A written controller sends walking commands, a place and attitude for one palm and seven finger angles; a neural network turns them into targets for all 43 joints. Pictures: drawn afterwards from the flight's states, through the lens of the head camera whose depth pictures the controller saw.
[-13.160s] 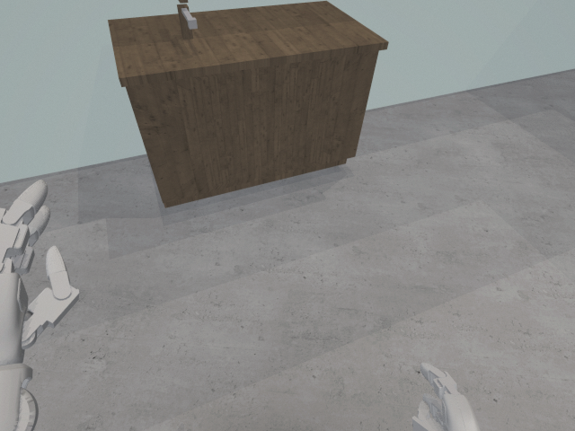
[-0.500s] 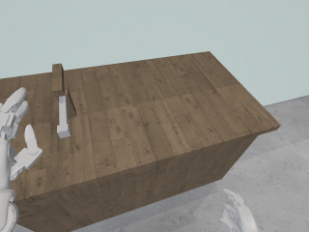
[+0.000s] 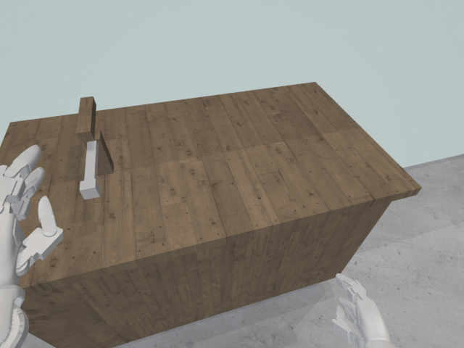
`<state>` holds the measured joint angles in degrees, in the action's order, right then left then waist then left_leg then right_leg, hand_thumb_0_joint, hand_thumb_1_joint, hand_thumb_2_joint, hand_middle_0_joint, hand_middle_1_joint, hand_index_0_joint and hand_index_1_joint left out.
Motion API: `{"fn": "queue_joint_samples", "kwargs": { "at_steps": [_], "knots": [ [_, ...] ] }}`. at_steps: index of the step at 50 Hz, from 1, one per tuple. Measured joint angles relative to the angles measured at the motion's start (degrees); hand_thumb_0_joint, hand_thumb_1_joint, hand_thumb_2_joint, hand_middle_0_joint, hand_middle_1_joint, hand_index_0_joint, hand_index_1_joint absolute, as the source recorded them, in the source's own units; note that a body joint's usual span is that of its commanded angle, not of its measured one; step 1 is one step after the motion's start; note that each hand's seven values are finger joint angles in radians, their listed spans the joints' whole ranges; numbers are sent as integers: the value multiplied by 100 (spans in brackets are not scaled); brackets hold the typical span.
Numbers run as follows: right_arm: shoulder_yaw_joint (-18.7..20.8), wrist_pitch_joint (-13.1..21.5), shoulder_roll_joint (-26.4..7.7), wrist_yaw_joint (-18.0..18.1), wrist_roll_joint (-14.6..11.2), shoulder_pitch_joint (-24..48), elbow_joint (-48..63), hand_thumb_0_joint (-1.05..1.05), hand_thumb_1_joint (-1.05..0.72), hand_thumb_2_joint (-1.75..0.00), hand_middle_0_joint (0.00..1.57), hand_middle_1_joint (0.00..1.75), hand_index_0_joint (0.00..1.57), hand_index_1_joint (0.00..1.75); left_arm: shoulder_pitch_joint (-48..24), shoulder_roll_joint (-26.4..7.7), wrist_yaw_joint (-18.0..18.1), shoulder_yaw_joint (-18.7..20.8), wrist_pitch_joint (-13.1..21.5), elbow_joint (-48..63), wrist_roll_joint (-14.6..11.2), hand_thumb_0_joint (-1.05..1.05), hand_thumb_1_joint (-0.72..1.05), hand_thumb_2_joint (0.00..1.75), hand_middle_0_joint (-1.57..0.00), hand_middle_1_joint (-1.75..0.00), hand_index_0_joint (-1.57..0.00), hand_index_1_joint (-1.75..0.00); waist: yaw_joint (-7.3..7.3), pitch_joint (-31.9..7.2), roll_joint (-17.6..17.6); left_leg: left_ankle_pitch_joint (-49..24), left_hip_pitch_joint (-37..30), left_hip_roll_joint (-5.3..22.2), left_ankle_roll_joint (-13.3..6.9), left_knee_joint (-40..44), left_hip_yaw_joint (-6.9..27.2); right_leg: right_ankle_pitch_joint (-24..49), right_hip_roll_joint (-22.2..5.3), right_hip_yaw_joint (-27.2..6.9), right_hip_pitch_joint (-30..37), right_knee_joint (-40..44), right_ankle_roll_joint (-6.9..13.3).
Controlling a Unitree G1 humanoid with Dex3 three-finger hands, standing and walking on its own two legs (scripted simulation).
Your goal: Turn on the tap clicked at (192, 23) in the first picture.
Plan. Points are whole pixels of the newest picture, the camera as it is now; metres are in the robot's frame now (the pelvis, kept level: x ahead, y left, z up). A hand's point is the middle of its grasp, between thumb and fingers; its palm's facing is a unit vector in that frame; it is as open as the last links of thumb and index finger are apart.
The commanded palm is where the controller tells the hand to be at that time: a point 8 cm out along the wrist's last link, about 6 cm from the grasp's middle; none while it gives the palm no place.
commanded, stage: turn the palm inward beside the body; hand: left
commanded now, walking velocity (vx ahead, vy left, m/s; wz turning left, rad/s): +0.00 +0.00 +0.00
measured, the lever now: (90, 189) +0.37 +0.32 +0.06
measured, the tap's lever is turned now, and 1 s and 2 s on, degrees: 0 0 0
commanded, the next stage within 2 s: reach beside the lever's end, fingers flat in 1.84 s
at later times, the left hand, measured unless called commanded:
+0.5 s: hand (67, 236) +0.21 +0.24 +0.16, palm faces +0.50 -0.83 -0.26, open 7.4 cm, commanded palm +0.16 +0.28 +0.16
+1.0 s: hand (69, 256) +0.19 +0.24 +0.14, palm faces +0.52 -0.84 -0.17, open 7.4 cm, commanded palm +0.13 +0.27 +0.15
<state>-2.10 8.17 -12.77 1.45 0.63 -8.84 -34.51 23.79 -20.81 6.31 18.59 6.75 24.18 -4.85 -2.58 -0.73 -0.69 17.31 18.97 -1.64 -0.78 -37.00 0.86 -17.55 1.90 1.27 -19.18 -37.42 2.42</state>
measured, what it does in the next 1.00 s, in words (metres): stands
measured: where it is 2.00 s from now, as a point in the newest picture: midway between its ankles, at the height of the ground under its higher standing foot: outside the picture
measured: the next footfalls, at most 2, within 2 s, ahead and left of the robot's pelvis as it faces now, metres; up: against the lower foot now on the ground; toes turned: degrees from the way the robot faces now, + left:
none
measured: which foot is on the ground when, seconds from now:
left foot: down 0.00-1.00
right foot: down 0.00-1.00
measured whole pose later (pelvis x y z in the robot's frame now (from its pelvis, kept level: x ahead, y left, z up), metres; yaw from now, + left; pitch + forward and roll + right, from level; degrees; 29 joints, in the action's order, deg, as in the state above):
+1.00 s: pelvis +0.01 -0.01 -0.01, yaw +3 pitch +0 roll -1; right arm -3.7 14.0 -12.8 5.7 -1.1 -10.9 -36.3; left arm 28.2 -13.9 11.0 13.3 -0.3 26.7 -10.2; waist -4.3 -3.5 2.4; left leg 19.8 21.3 -1.4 0.1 -40.9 4.3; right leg -20.0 2.2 4.8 -19.6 -39.2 3.4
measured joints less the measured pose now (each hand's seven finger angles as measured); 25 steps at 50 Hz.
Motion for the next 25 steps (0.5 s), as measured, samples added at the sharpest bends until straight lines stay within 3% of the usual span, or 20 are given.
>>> {"fn": "queue_joint_samples", "kwargs": {
  "at_steps": [4, 9, 12, 17, 22, 25],
  "knots": [
    [-30, 53, -93, 95, -19, -29, -175, 2, -91, -90, 20, 30, 20, 30, -415, 24, 169, 309, 191, -293, -73, 2, 89, 90, -22, -30, -21, -31, -116, -45, 80, 142, 220, 35, 90, -341, 244, -150, 40, 252, -97, -212, 95],
    [-86, 69, -158, 299, -98, -37, -298, 2, -91, -90, 20, 30, 20, 30, -793, 28, -86, 228, -366, -622, -213, 1, 89, 90, -21, -30, -20, -31, -182, -72, 267, 197, 228, 69, 136, -402, 399, -215, 82, 404, -44, -208, 161],
    [-72, 130, -105, 346, -102, -37, -286, 2, -91, -90, 20, 30, 20, 30, -604, 25, -188, 100, -502, -540, -283, 1, 89, 90, -21, -30, -20, -31, -140, -140, 321, 209, 195, 111, 182, -331, 369, -225, 122, 371, -44, -168, 196],
    [-9, 228, -24, 317, -120, -135, -251, 2, -91, -90, 20, 30, 20, 30, -71, 21, -261, 201, -300, -260, -520, 2, 89, 90, -21, -30, -21, -31, -68, -288, 268, 257, 173, 164, 230, -235, 285, -281, 171, 285, -95, -165, 246],
    [91, 287, -118, 316, -181, -306, -259, 2, -91, -90, 20, 30, 20, 30, 228, 139, -277, 402, -219, -193, -729, 1, 89, 90, -21, -30, -21, -31, -78, -378, 253, 311, 207, 169, 233, -259, 293, -344, 176, 294, -126, -192, 257],
    [149, 344, -206, 351, -205, -371, -293, 2, -91, -90, 20, 30, 20, 30, 277, 244, -236, 384, -230, -211, -730, 1, 89, 90, -21, -30, -21, -31, -109, -365, 269, 327, 240, 154, 229, -302, 319, -361, 162, 321, -141, -217, 253]
  ]
}}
